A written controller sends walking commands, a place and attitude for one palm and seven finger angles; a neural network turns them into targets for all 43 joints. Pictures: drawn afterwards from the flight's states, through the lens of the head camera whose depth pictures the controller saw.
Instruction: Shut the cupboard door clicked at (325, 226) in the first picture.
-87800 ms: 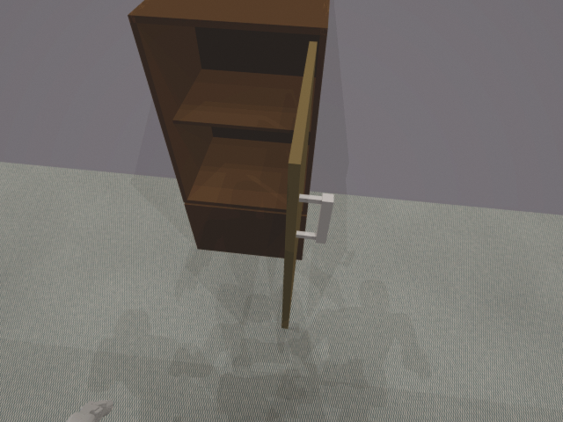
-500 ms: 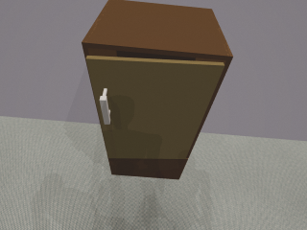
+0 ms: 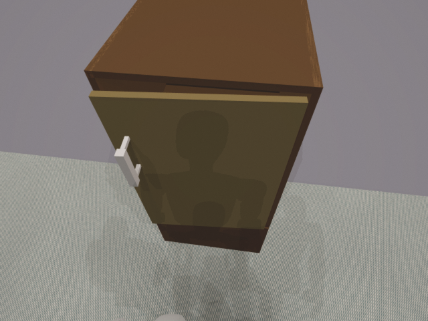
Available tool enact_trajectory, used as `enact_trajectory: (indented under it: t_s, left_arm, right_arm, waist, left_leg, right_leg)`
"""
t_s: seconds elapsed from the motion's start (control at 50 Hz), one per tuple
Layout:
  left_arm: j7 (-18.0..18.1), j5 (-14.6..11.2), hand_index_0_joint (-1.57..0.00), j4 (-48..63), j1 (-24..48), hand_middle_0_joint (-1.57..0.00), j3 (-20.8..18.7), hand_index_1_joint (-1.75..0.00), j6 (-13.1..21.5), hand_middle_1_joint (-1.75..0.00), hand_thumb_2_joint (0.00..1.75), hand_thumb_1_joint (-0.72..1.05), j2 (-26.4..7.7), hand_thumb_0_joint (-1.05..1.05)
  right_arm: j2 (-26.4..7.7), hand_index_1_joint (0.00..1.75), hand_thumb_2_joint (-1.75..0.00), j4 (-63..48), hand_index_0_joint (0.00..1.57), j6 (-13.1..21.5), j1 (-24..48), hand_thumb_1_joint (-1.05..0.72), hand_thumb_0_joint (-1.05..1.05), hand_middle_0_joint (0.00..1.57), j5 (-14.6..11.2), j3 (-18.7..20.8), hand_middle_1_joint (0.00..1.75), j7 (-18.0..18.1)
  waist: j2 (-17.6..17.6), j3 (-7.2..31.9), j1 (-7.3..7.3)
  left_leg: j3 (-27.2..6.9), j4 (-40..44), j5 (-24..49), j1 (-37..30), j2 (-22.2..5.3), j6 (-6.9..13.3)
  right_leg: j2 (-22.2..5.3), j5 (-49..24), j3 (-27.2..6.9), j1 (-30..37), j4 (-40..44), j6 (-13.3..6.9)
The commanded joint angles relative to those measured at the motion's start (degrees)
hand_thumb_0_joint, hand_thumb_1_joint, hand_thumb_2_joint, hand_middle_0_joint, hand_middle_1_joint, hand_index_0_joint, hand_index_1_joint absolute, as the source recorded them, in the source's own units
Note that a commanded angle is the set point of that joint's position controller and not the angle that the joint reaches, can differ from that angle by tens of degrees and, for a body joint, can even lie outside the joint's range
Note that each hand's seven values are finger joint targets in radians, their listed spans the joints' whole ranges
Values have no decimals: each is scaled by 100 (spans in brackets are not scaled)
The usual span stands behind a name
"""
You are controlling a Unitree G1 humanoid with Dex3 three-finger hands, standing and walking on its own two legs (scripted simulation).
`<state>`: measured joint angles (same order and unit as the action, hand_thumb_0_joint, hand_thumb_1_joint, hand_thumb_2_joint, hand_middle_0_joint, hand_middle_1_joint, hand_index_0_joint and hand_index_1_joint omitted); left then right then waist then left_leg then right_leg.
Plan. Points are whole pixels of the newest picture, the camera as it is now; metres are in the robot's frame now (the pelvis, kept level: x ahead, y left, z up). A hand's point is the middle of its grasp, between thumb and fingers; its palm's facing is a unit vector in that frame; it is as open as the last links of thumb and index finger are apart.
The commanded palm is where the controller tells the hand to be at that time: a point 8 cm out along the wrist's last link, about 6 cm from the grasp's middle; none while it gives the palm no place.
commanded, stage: come to a stop and stand still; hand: left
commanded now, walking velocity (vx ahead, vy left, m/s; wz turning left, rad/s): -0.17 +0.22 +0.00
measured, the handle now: (130, 162) +0.44 +0.23 -0.01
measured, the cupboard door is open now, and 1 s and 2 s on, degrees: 4 4 4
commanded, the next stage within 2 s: none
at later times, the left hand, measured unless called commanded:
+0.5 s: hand out of the picture -0.04 +0.26 -0.18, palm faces +0.09 -0.98 -0.20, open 7.4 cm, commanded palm none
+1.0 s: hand out of the picture -0.12 +0.21 -0.18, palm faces +0.03 -0.99 -0.14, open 7.4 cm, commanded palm none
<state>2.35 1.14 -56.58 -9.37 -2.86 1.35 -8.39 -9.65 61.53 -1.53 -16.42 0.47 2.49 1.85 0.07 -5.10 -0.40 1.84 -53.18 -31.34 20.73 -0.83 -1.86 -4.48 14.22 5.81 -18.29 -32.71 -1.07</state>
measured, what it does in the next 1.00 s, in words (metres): walks backwards: left foot, then right foot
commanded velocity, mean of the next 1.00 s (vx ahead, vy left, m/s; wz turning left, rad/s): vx -0.01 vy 0.01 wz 0.00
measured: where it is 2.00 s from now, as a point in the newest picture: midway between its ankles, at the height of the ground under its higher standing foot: outside the picture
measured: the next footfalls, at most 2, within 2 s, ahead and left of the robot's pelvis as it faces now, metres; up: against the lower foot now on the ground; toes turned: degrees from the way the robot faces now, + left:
left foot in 0.26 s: +0.04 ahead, +0.14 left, +0.00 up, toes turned +2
right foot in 0.68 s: -0.11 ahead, -0.05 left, +0.00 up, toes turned -4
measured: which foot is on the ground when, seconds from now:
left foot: up 0.00-0.24, down 0.26-1.00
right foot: down 0.00-0.26, up 0.28-0.66, down 0.68-1.00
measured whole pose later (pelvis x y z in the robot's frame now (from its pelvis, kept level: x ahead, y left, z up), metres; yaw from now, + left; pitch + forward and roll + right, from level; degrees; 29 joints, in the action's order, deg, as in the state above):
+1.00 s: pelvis -0.10 +0.06 +0.01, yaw -1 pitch -1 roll +0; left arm 1.9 0.7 -63.4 -19.3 -0.8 -1.4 -7.1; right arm -6.6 66.0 -2.4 -21.2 1.1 1.0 1.3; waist -2.1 -1.3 -0.8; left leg 4.7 -21.3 -5.7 16.9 1.6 2.4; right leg 0.1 18.8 3.0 -6.1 -25.6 -1.5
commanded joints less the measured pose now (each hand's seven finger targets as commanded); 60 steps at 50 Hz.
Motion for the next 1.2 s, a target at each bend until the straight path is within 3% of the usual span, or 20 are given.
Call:
enact_trajectory:
  t_s: [0.0,0.14,0.2,0.22,0.24,0.26,0.28,0.32,0.38,0.52,0.58,0.62,0.64,0.68,0.72,0.78,0.9,1.04,1.12,1.18]
  left_arm:
    - [97,53,-20,86,-918,-20,-304,-30,-64,-30,90,90,-1239,0]
    - [57,143,-20,369,-544,-20,-295,-30,-157,-30,90,90,-1307,0]
    - [-2,90,-20,410,-368,-20,-284,-30,-235,-30,90,90,-1322,0]
    - [-22,50,-20,444,-402,-20,-235,-30,-281,-30,90,90,-1123,0]
    - [-51,0,-20,526,-498,-20,-155,-30,-343,-30,90,90,-764,0]
    - [-26,0,-20,562,-436,-20,-131,-30,-395,-30,90,90,-673,0]
    - [-18,10,-20,582,-467,-20,-139,-30,-426,-30,90,90,-719,0]
    - [-40,64,-20,257,-623,-20,-166,-30,-443,-30,90,90,-736,0]
    - [-71,52,-20,84,-925,-20,-131,-30,-392,-30,90,90,-707,0]
    - [-61,35,-20,37,-775,-20,-2,-30,-356,-30,90,90,-476,0]
    - [-34,23,-20,-170,-1098,-20,21,-30,-317,-30,90,90,-445,0]
    - [-10,22,-20,-369,-1531,-20,6,-30,-254,-30,90,90,-517,0]
    - [3,30,-20,-421,-1565,-20,4,-30,-229,-30,90,90,-624,0]
    - [-5,17,-20,-376,-1272,-20,10,-30,-206,-30,90,90,-821,0]
    - [6,-25,-20,-309,-850,-20,72,-30,-113,-30,90,90,-618,0]
    - [1,-55,-20,-381,-936,-20,132,-30,-102,-30,90,90,-489,0]
    - [-18,-22,-20,-608,-1562,-20,103,-30,-251,-30,90,90,-402,0]
    - [-20,-40,-20,-761,-2008,-20,107,-30,-155,-30,90,90,-247,0]
    - [1,-50,-20,-748,-1818,-20,156,-30,-74,-30,90,90,-142,0]
    - [25,-44,-20,-782,-1806,-20,195,-30,-70,-30,90,90,-88,0]
  right_arm:
    - [-202,30,-90,-489,20,-97,30,-90,0,20,37,79,30,-44]
    - [-304,30,-90,-890,20,-107,454,-90,0,20,24,112,30,-134]
    - [-340,30,-90,-778,20,25,40,-90,0,20,1,99,30,-104]
    - [-555,30,-90,-725,20,89,-136,-90,0,20,1,120,30,-84]
    - [-1043,30,-90,-833,20,125,20,-90,0,20,59,213,30,-69]
    - [-1312,30,-90,-1031,20,65,298,-90,0,20,91,230,30,-39]
    - [-1215,30,-90,-1174,20,31,603,-90,0,20,122,178,30,-28]
    - [-875,30,-90,-1138,20,110,930,-90,0,20,105,74,30,38]
    - [-786,30,-90,-1133,20,154,892,-90,0,20,52,34,30,43]
    - [-677,30,-90,-735,20,135,181,-90,0,20,75,84,30,55]
    - [-674,30,-90,-585,20,140,105,-90,0,20,64,96,30,19]
    - [-590,30,-90,-522,20,141,180,-90,0,20,26,90,30,-8]
    - [-474,30,-90,-493,20,125,180,-90,0,20,9,72,30,-22]
    - [-223,30,-90,-441,20,105,105,-90,0,20,15,-1,30,-51]
    - [-237,30,-90,-260,20,87,8,-90,0,20,64,-24,30,-65]
    - [-208,30,-90,-1,20,119,-239,-90,0,20,35,-97,30,-45]
    - [-312,30,-90,143,20,14,-381,-90,0,20,74,-83,30,4]
    - [-200,30,-90,151,20,85,-526,-90,0,20,63,-42,30,31]
    - [-49,30,-90,246,20,111,-642,-90,0,20,36,-77,30,30]
    - [-5,30,-90,300,20,105,-614,-90,0,20,13,-106,30,35]
  waist:
    - [-683,715,359]
    - [-1234,794,265]
    - [-1070,902,-10]
    - [-487,977,-88]
    - [1237,806,-52]
    - [1838,562,-57]
    - [1266,341,67]
    - [1025,352,224]
    - [631,574,273]
    - [538,719,-26]
    - [404,683,80]
    - [141,701,225]
    - [-179,549,189]
    - [-547,287,34]
    - [-1309,-62,-67]
    - [-523,-241,-83]
    - [625,-617,113]
    - [-41,217,153]
    - [-448,105,-1]
    - [-250,-207,-35]
  left_leg:
    - [-176,-827,345,750,18,-101]
    - [-75,534,608,84,85,-83]
    - [252,2449,1692,-1232,250,-23]
    - [38,3044,2107,-1810,-84,34]
    - [-1359,3595,2762,-1787,-1262,425]
    - [-1899,3819,3454,-779,-1911,984]
    - [-1610,3759,3441,-150,-2030,1328]
    - [-1180,3665,3632,-286,-1397,1210]
    - [-839,3603,3605,-812,-1107,1169]
    - [-1544,4065,2229,-1472,-1322,1261]
    - [-1543,4153,1886,-1247,-1149,1056]
    - [-1089,4057,1420,-776,-787,603]
    - [-793,3847,1275,-522,-482,344]
    - [-328,3227,1656,-969,-115,135]
    - [-290,2908,2176,-1187,-197,199]
    - [-397,3168,2424,-1402,-376,265]
    - [-932,4253,124,-237,-498,305]
    - [-693,3988,1024,-788,-383,255]
    - [-513,3500,1811,-1222,-382,275]
    - [-532,3420,1853,-1225,-458,298]
  right_leg:
    - [-1799,-4775,-1352,1094,847,-1105]
    - [-1539,-3011,-1296,592,955,-951]
    - [-1165,-1833,-1154,45,588,-530]
    - [-801,-967,-895,-285,89,-281]
    - [-55,1068,-364,-1041,-740,141]
    - [224,2092,-441,-856,-1741,282]
    - [93,1961,-627,-547,-2268,235]
    - [203,1246,-861,-627,-2930,207]
    - [237,922,-745,-732,-2997,278]
    - [179,1425,-549,-86,-839,264]
    - [247,1025,-496,542,349,151]
    - [168,209,-455,1354,1404,51]
    - [-134,331,-854,1361,1583,-116]
    - [-828,1083,-1353,402,2040,-433]
    - [-694,970,-1306,-141,2156,-416]
    - [-379,813,-1000,-220,1917,-228]
    - [71,1590,-743,177,1473,-131]
    - [15,1148,-802,414,1498,-199]
    - [-148,1127,-992,-79,1750,-195]
    - [-136,1166,-1028,-298,1811,-178]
